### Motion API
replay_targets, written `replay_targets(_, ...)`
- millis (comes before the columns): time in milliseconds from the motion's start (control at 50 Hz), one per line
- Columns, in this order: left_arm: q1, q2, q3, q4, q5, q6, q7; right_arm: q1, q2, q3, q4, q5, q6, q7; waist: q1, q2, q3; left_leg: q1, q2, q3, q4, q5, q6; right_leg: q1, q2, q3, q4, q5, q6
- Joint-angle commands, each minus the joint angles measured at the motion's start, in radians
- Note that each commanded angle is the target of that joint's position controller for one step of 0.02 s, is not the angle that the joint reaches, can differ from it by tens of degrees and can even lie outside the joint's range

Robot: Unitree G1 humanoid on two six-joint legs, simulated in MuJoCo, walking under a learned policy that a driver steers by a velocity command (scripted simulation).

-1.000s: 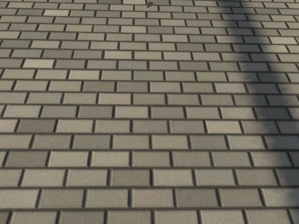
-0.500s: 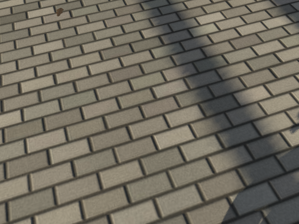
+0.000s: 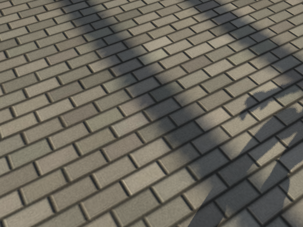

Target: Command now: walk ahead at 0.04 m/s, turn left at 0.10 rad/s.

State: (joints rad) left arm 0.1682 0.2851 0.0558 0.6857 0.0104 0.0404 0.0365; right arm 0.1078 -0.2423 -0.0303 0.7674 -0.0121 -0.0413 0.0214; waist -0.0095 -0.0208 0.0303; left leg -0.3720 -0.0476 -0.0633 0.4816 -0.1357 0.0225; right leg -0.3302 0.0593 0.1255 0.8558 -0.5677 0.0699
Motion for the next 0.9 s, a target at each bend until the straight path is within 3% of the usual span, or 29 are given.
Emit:
replay_targets(20,0.057,0.090,0.034,-0.026,-0.009,-0.002,0.004,-0.047,-0.218,-0.059,-0.073,0.015,0.020,-0.006,0.029,0.172,-0.091,0.168,0.201,-0.320,-0.150,0.136,0.155,-0.029,-0.024,-0.040,-0.109,0.050,0.022)
replay_targets(100,0.047,0.081,0.038,-0.008,-0.020,-0.018,0.012,-0.012,-0.219,-0.072,-0.079,0.025,0.039,-0.024,0.005,0.205,-0.138,0.209,0.201,-0.369,-0.159,0.067,0.168,0.009,-0.001,-0.044,-0.212,0.148,0.000)
replay_targets(180,0.086,0.080,0.045,0.018,-0.018,-0.039,-0.002,-0.024,-0.204,-0.076,-0.090,0.044,0.065,-0.048,0.040,0.197,-0.140,0.115,0.154,-0.358,-0.127,-0.034,0.116,0.165,-0.005,-0.072,-0.447,0.331,-0.054)
replay_targets(200,0.107,0.114,0.054,0.018,-0.007,-0.042,-0.002,-0.016,-0.185,-0.071,-0.095,0.042,0.067,-0.053,0.041,0.152,-0.148,0.017,0.122,-0.322,-0.073,-0.096,0.077,0.256,-0.088,-0.021,-0.473,0.356,-0.092)
replay_targets(220,0.110,0.194,0.073,0.022,0.014,-0.038,0.000,-0.039,-0.147,-0.063,-0.125,0.038,0.061,-0.051,0.023,-0.065,-0.094,-0.140,0.012,-0.166,0.066,-0.219,0.020,0.251,-0.232,0.139,-0.526,0.346,-0.185)
replay_targets(240,0.069,0.206,0.075,0.003,0.037,-0.041,-0.002,-0.034,-0.160,-0.066,-0.133,0.034,0.051,-0.046,0.029,-0.235,-0.067,-0.200,-0.055,-0.044,0.278,-0.393,-0.022,0.197,-0.398,0.309,-0.595,0.489,-0.302)
replay_targets(260,0.019,0.160,0.059,-0.022,0.046,-0.050,0.002,-0.002,-0.209,-0.088,-0.115,0.025,0.045,-0.042,0.017,-0.179,-0.060,-0.217,-0.012,-0.062,0.495,-0.448,-0.048,0.181,-0.448,0.305,-0.582,0.646,-0.343)
replay_targets(280,-0.028,0.129,0.049,-0.035,0.033,-0.056,0.009,0.049,-0.218,-0.098,-0.085,0.032,0.052,-0.040,-0.013,-0.111,-0.063,-0.217,-0.008,-0.071,0.595,-0.417,-0.058,0.188,-0.403,0.221,-0.551,0.726,-0.312)
replay_targets(320,-0.055,0.115,0.043,-0.034,-0.003,-0.064,0.013,0.088,-0.181,-0.092,-0.062,0.031,0.073,-0.044,-0.018,-0.083,-0.049,-0.272,0.011,-0.061,0.675,-0.327,-0.090,0.245,-0.344,0.099,-0.505,0.830,-0.264)
replay_targets(360,-0.017,0.126,0.045,-0.018,-0.006,-0.055,0.015,0.045,-0.147,-0.077,-0.091,0.037,0.080,-0.037,0.009,-0.103,-0.036,-0.284,0.026,-0.010,0.623,-0.274,-0.116,0.274,-0.312,0.021,-0.502,0.877,-0.265)
replay_targets(440,0.027,0.170,0.061,-0.006,-0.005,-0.033,0.018,-0.040,-0.125,-0.056,-0.162,0.040,0.082,-0.010,0.061,-0.148,-0.064,-0.194,0.067,0.058,0.400,-0.254,-0.123,0.319,-0.334,-0.033,-0.495,0.853,-0.278)
replay_targets(520,0.016,0.207,0.074,-0.002,-0.025,-0.033,0.001,-0.015,-0.160,-0.068,-0.184,0.039,0.091,0.007,0.051,-0.169,-0.070,-0.046,0.051,0.127,0.211,-0.225,-0.079,0.273,-0.360,-0.067,-0.456,0.843,-0.262)
replay_targets(560,-0.009,0.199,0.072,0.004,-0.046,-0.042,-0.005,0.053,-0.164,-0.079,-0.169,0.034,0.096,0.007,0.003,-0.147,-0.078,0.088,0.023,0.155,0.010,-0.074,-0.028,0.226,-0.341,-0.113,-0.363,0.795,-0.209)
replay_targets(580,0.044,0.168,0.064,0.027,-0.041,-0.051,-0.011,0.103,-0.197,-0.094,-0.159,0.031,0.096,-0.003,-0.012,-0.075,-0.106,0.232,0.021,0.105,-0.089,0.083,0.010,0.148,-0.295,-0.173,-0.245,0.702,-0.145)
replay_targets(600,0.057,0.118,0.048,0.006,0.005,-0.057,-0.015,0.159,-0.313,-0.124,-0.170,0.030,0.094,-0.022,-0.010,0.167,-0.159,0.458,0.233,-0.195,-0.089,0.476,0.098,-0.104,-0.203,-0.256,0.036,0.340,-0.043)
replay_targets(620,-0.015,0.081,0.032,-0.052,0.025,-0.061,-0.010,0.166,-0.364,-0.124,-0.188,0.000,0.076,-0.016,-0.030,0.322,-0.203,0.458,0.453,-0.498,-0.090,0.683,0.333,-0.315,-0.056,-0.165,0.253,-0.153,0.006)
replay_targets(640,-0.060,0.138,0.048,-0.049,0.007,-0.055,-0.006,0.165,-0.300,-0.108,-0.187,-0.007,0.055,-0.006,-0.072,0.171,-0.219,0.417,0.433,-0.440,-0.119,0.560,0.359,-0.324,-0.087,-0.058,0.374,-0.136,0.006)
replay_targets(660,-0.065,0.147,0.052,-0.048,-0.014,-0.049,-0.004,0.111,-0.271,-0.097,-0.184,-0.001,0.042,-0.008,-0.037,0.148,-0.153,0.348,0.367,-0.342,-0.129,0.445,0.300,-0.328,-0.103,-0.050,0.378,-0.046,-0.008)
replay_targets(680,-0.046,0.146,0.057,-0.027,-0.010,-0.043,0.005,0.056,-0.250,-0.094,-0.186,0.015,0.040,-0.015,-0.010,0.100,-0.115,0.300,0.303,-0.285,-0.137,0.315,0.241,-0.325,-0.116,-0.047,0.331,0.039,-0.010)
replay_targets(700,-0.041,0.158,0.062,-0.025,-0.001,-0.037,0.014,0.017,-0.231,-0.085,-0.193,0.028,0.045,-0.022,0.006,0.111,-0.091,0.257,0.274,-0.261,-0.144,0.274,0.213,-0.311,-0.119,-0.043,0.289,0.103,-0.005)
replay_targets(760,0.001,0.130,0.058,-0.018,-0.001,-0.040,0.009,0.007,-0.225,-0.079,-0.202,0.017,0.055,-0.038,0.027,0.145,-0.117,0.198,0.225,-0.231,-0.153,0.260,0.213,-0.231,-0.079,-0.058,0.242,0.202,0.015)
replay_targets(840,-0.042,0.102,0.043,-0.036,-0.003,-0.048,0.004,0.032,-0.241,-0.085,-0.197,0.023,0.061,-0.050,0.002,0.156,-0.113,0.205,0.212,-0.284,-0.141,0.132,0.210,-0.204,-0.060,-0.042,0.031,0.233,0.027)
replay_targets(900,-0.057,0.108,0.043,-0.045,-0.009,-0.056,-0.006,0.032,-0.254,-0.090,-0.201,0.021,0.067,-0.047,-0.010,0.174,-0.101,0.166,0.209,-0.348,-0.133,0.059,0.211,-0.139,-0.040,-0.034,-0.078,0.218,0.020)
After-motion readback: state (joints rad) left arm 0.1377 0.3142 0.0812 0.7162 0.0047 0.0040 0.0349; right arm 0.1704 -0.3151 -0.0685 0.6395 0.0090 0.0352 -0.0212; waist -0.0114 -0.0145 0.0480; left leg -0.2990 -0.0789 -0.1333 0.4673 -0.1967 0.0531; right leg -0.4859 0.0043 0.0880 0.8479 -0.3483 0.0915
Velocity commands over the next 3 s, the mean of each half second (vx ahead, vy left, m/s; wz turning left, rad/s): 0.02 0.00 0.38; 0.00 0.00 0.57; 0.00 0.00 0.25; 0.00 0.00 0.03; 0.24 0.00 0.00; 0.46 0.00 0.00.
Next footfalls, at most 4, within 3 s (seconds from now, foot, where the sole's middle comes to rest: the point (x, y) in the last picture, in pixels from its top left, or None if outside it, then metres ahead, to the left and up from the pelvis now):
0.20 right None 0.05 -0.14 -0.77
0.58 left None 0.02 0.12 -0.77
1.04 right None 0.14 -0.06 -0.77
1.38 left None -0.05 0.12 -0.77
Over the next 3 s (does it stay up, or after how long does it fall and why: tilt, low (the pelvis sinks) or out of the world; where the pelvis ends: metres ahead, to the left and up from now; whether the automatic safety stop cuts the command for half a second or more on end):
stays up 0.29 0.26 0.01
